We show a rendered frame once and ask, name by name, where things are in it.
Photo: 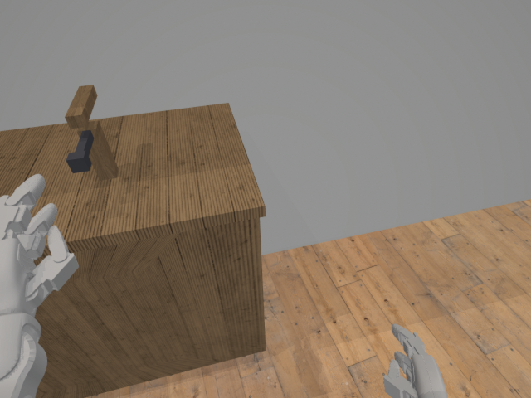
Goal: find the tap lever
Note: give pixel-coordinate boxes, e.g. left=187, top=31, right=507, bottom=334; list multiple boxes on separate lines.
left=66, top=130, right=94, bottom=173

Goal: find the left robot hand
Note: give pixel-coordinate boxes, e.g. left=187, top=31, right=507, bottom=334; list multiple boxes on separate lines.
left=0, top=174, right=79, bottom=317

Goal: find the counter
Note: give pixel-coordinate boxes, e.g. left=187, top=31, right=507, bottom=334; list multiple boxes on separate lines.
left=0, top=85, right=266, bottom=398

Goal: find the right robot hand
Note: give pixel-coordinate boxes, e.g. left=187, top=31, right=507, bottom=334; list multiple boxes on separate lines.
left=383, top=323, right=448, bottom=398

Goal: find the left robot forearm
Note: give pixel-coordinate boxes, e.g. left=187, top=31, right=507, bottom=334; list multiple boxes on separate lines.
left=0, top=313, right=47, bottom=398

